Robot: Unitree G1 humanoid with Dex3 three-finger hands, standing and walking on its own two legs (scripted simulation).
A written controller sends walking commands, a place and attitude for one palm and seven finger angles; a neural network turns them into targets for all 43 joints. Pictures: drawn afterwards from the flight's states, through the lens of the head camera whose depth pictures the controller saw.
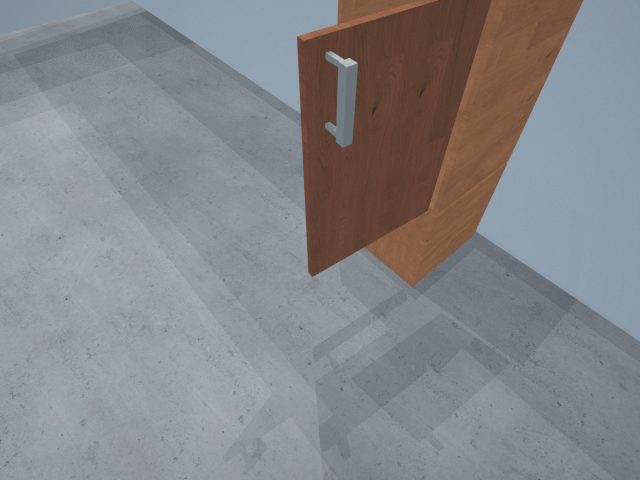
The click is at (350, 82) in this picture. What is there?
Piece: cupboard door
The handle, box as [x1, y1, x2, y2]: [325, 51, 357, 146]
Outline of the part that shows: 329,51 326,52 326,59 338,67 337,118 335,126 328,122 325,123 325,128 336,137 336,141 341,146 345,146 351,143 352,140 357,63 350,58 344,60 333,52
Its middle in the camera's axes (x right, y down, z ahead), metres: +0.03 -0.22 +0.62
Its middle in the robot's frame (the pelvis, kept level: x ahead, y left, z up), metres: +0.64 +0.00 +0.14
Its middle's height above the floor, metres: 0.93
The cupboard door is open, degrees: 84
